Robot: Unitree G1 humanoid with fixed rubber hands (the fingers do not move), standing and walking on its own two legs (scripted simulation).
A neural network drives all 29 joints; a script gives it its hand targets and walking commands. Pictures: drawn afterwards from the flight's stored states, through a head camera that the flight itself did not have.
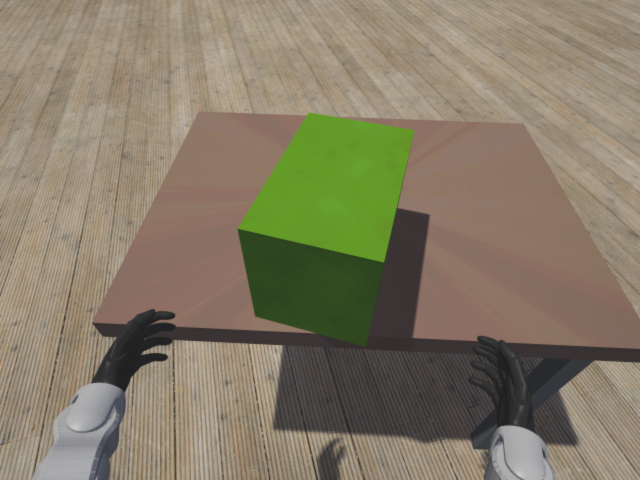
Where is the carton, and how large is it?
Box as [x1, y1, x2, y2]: [238, 113, 414, 346]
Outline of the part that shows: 308,113 238,227 238,233 255,316 365,346 414,130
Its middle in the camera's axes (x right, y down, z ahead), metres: +0.03 -0.02 +0.63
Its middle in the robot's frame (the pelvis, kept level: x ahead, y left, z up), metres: +0.48 +0.00 +0.03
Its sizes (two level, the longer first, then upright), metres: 0.294 0.183 0.205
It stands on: a table, 0.69 m high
